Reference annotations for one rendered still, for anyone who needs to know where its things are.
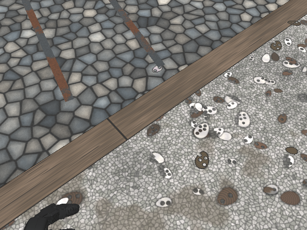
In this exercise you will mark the left robot hand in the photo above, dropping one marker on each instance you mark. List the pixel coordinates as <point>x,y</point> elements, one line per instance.
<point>51,214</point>

